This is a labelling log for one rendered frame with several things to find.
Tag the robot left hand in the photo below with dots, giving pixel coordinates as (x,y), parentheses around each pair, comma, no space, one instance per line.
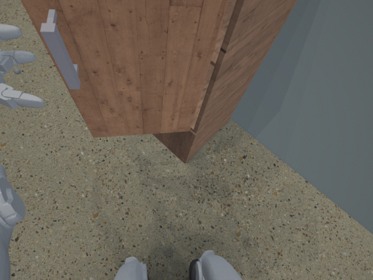
(8,95)

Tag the left robot thigh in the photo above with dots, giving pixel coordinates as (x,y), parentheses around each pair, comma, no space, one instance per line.
(132,271)

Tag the handle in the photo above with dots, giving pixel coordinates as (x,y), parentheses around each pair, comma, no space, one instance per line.
(58,50)

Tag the robot left upper arm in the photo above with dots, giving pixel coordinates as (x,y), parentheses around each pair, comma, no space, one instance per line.
(12,210)

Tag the cupboard door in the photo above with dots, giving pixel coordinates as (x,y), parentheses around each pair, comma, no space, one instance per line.
(142,63)

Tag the robot right shin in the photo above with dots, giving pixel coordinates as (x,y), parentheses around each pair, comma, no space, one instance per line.
(207,253)

